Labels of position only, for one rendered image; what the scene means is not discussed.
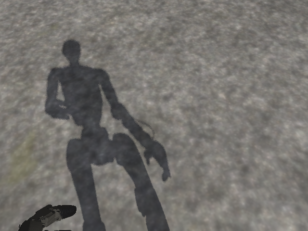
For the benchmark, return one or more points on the robot left hand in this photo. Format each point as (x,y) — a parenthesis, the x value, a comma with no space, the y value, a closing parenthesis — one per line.
(46,216)

